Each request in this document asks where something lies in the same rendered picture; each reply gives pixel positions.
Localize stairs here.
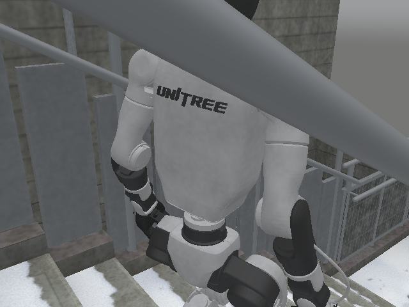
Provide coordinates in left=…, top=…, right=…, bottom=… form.
left=0, top=253, right=396, bottom=307

